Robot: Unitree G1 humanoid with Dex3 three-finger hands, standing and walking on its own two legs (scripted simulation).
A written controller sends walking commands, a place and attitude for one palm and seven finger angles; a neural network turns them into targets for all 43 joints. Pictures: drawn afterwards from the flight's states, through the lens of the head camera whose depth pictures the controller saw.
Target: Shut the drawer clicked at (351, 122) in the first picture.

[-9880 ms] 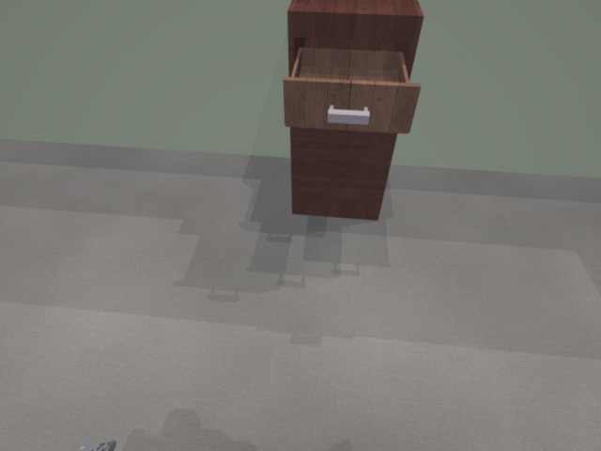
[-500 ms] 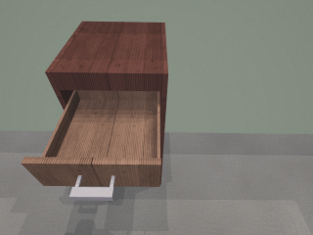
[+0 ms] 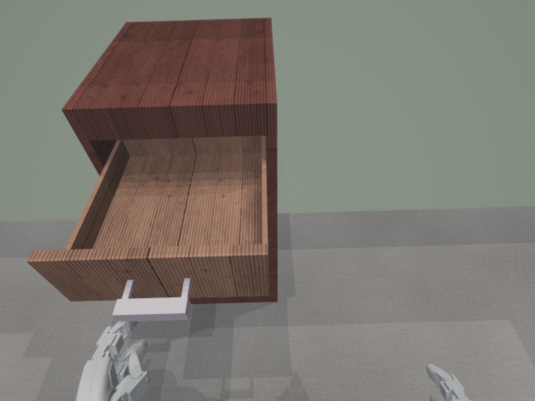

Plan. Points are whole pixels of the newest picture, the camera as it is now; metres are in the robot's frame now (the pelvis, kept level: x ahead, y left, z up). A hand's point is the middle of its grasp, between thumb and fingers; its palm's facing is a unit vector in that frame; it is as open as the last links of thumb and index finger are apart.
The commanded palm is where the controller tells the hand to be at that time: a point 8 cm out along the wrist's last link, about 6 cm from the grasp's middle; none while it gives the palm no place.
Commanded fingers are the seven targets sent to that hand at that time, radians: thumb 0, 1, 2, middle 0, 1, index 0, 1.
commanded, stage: raise the hand and make a fist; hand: left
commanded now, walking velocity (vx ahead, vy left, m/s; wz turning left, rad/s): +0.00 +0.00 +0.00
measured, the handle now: (155, 296) +0.29 +0.19 -0.01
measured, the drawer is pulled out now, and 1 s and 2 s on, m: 0.29 0.28 0.28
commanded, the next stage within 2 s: bring the fist close to the handle in 1.66 s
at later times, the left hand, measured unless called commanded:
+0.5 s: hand (160, 394) +0.15 +0.14 +0.02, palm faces +0.05 -1.00 -0.04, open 4.3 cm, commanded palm +0.10 +0.20 +0.02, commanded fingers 0.00 0.90 0.90 -0.96 -1.12 -0.96 -1.12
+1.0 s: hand (148, 399) +0.13 +0.14 +0.06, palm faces +0.06 -1.00 -0.04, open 3.1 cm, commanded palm +0.08 +0.20 +0.07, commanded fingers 0.00 0.90 0.90 -1.40 -1.60 -1.40 -1.60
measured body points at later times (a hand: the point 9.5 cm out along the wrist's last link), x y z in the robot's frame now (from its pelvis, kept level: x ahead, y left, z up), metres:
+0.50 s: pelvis -0.02 -0.02 -0.05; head +0.02 -0.03 +0.40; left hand +0.14 +0.20 +0.02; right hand +0.17 -0.21 -0.13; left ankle +0.01 +0.10 -0.72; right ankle +0.00 -0.10 -0.72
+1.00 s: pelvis -0.01 -0.01 -0.03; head +0.01 -0.01 +0.42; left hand +0.12 +0.20 +0.06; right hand +0.21 -0.22 -0.08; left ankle +0.01 +0.10 -0.72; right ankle +0.00 -0.10 -0.72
